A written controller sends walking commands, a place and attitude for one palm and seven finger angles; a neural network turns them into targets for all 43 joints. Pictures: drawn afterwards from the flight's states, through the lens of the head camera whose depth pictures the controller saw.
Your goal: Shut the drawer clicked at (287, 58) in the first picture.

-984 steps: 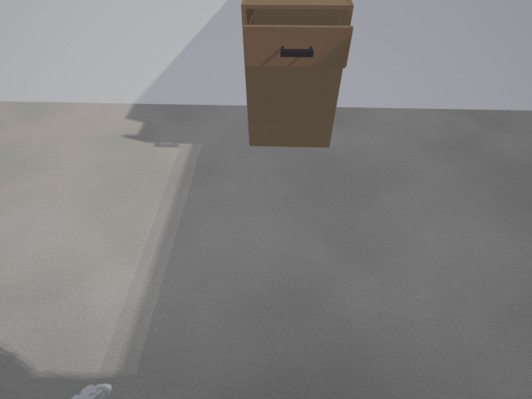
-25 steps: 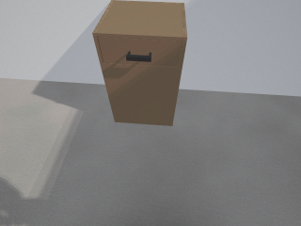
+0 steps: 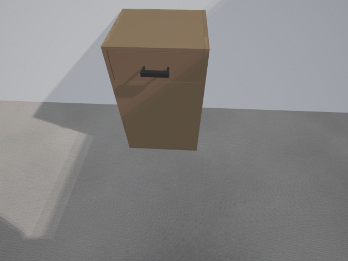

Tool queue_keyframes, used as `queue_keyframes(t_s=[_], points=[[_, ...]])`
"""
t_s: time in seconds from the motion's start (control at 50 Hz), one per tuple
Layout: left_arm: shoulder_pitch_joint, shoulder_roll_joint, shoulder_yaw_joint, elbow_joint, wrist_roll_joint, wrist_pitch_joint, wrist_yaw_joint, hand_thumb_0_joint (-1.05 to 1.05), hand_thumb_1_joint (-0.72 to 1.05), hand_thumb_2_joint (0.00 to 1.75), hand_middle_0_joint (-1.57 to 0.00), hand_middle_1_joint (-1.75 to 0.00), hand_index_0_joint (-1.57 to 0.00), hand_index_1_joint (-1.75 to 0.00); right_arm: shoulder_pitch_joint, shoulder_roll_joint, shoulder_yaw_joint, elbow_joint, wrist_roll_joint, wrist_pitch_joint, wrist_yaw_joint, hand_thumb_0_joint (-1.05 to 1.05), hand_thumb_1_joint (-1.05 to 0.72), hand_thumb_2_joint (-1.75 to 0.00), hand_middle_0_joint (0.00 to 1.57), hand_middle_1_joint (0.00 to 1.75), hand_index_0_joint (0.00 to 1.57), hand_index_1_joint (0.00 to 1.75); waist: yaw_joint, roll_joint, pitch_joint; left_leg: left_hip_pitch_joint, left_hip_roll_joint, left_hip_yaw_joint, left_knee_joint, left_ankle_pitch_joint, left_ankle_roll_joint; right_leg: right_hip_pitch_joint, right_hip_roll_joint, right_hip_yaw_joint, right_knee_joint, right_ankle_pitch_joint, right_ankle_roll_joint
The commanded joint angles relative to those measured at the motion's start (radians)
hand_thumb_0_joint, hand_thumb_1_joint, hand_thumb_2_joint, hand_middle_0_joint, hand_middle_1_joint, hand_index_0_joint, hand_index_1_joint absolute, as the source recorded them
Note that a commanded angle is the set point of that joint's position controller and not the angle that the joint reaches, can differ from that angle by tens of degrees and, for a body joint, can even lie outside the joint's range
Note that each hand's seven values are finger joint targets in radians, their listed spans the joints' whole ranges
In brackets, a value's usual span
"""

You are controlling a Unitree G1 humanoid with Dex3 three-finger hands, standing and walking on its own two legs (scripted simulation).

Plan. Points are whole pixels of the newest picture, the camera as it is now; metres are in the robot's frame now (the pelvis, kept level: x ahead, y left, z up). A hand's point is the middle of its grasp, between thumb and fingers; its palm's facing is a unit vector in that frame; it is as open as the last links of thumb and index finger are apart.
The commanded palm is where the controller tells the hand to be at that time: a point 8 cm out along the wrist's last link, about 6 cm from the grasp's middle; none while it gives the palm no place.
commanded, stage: look to check the result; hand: left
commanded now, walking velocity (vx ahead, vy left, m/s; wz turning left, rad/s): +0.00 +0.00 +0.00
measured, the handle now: (155, 71) +0.92 +0.13 -0.10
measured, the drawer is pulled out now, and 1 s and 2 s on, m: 0.00 0.00 0.00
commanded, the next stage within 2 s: stand and wait in 0.54 s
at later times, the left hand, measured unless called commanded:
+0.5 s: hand out of the picture +0.02 +0.16 -0.17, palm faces +0.03 -0.98 -0.20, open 7.4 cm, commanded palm none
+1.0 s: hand out of the picture +0.05 +0.18 -0.17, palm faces +0.02 -0.97 -0.23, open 7.4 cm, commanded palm none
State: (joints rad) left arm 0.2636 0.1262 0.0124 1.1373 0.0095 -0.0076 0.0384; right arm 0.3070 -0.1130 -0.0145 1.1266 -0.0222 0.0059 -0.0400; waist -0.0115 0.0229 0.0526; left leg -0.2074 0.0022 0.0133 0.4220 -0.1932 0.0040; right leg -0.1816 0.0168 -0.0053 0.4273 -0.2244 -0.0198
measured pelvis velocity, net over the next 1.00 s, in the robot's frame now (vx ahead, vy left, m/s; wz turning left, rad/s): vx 0.02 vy -0.01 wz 0.00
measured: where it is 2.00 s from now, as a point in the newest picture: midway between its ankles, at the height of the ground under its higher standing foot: outside the picture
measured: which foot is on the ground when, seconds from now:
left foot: down 0.00-1.00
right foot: down 0.00-1.00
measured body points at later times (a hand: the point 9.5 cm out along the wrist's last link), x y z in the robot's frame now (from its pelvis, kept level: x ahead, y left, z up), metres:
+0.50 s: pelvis +0.01 -0.01 +0.00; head +0.03 -0.01 +0.45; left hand +0.02 +0.21 -0.16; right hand +0.01 -0.22 -0.16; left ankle +0.02 +0.12 -0.74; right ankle +0.00 -0.11 -0.74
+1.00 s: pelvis +0.02 -0.01 +0.00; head +0.05 -0.02 +0.45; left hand +0.05 +0.23 -0.15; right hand +0.03 -0.24 -0.16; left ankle +0.02 +0.12 -0.74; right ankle +0.00 -0.11 -0.74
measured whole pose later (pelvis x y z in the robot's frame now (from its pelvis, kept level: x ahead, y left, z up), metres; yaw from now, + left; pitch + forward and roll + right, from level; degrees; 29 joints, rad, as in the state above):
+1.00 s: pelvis +0.02 -0.01 +0.00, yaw +0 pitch -1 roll +0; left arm 0.21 0.18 0.02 1.14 0.01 -0.02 0.03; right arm 0.23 -0.18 -0.02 1.13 -0.02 0.00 -0.04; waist -0.01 0.02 0.07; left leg -0.16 0.02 0.01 0.38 -0.21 -0.01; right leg -0.13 0.03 -0.01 0.37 -0.23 -0.03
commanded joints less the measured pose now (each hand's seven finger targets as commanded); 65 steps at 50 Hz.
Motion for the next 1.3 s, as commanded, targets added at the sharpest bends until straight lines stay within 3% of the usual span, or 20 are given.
queue_keyframes(t_s=[0.0,0.46,0.72,1.18,1.28], points=[[0.07,0.099,0.021,-0.018,0.0,-0.008,0.005,0.0,0.9,0.9,-0.2,-0.3,-0.2,-0.3,0.078,-0.081,-0.015,-0.018,0.007,-0.009,-0.002,0.0,-0.9,-0.9,0.2,0.3,0.2,0.3,0.003,-0.028,0.012,0.029,0.086,-0.069,-0.073,0.051,0.029,-0.053,-0.093,0.086,-0.102,0.035,-0.031],[0.05,0.117,0.023,-0.013,-0.001,-0.013,0.003,0.0,0.9,0.9,-0.2,-0.3,-0.2,-0.3,0.038,-0.108,-0.016,-0.015,0.006,-0.012,-0.005,0.0,-0.9,-0.9,0.2,0.3,0.2,0.3,0.001,-0.018,0.018,0.056,0.093,-0.062,-0.074,0.078,0.023,-0.034,-0.098,0.091,-0.121,0.078,-0.032],[0.017,0.155,0.031,-0.025,-0.001,-0.018,0.001,0.0,0.9,0.9,-0.2,-0.3,-0.2,-0.3,0.009,-0.145,-0.02,-0.019,0.006,-0.018,-0.006,0.0,-0.9,-0.9,0.2,0.3,0.2,0.3,0.003,-0.026,-0.01,0.074,0.099,-0.067,-0.077,0.131,0.023,0.006,-0.104,0.086,-0.116,0.153,-0.032],[-0.048,0.215,0.036,-0.034,-0.002,-0.02,-0.007,0.0,0.9,0.9,-0.2,-0.3,-0.2,-0.3,-0.06,-0.213,-0.021,-0.027,0.005,-0.02,-0.004,0.0,-0.9,-0.9,0.2,0.3,0.2,0.3,0.003,-0.019,-0.019,0.092,0.104,-0.072,-0.095,0.145,0.02,0.029,-0.111,0.089,-0.132,0.177,-0.031],[-0.058,0.233,0.04,-0.04,-0.002,-0.024,-0.007,0.0,0.9,0.9,-0.2,-0.3,-0.2,-0.3,-0.071,-0.23,-0.022,-0.032,0.005,-0.023,-0.003,0.0,-0.9,-0.9,0.2,0.3,0.2,0.3,0.003,-0.025,-0.05,0.112,0.107,-0.074,-0.091,0.182,0.02,0.051,-0.116,0.09,-0.129,0.23,-0.032]])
